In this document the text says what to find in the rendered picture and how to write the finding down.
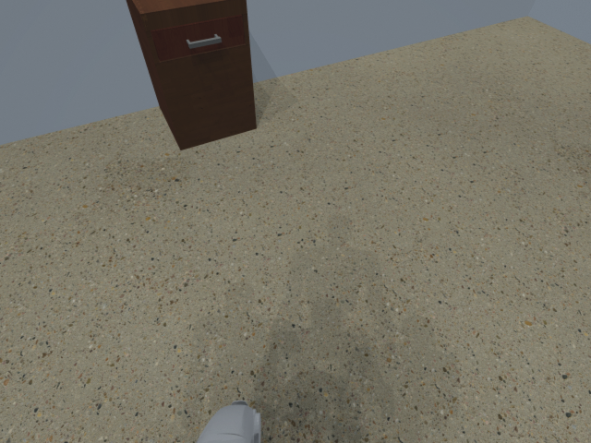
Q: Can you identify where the cabinet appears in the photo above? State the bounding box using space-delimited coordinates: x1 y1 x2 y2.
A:
127 0 257 150

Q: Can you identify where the robot left thigh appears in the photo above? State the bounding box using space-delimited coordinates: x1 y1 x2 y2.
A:
196 404 261 443

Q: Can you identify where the drawer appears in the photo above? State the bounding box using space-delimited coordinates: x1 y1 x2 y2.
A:
151 15 245 61

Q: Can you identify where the handle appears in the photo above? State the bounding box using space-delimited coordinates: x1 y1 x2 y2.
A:
187 34 222 49

